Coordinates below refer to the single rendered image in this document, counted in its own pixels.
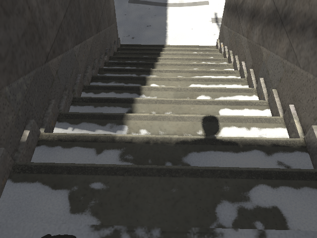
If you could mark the stairs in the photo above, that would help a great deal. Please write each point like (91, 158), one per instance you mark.
(171, 105)

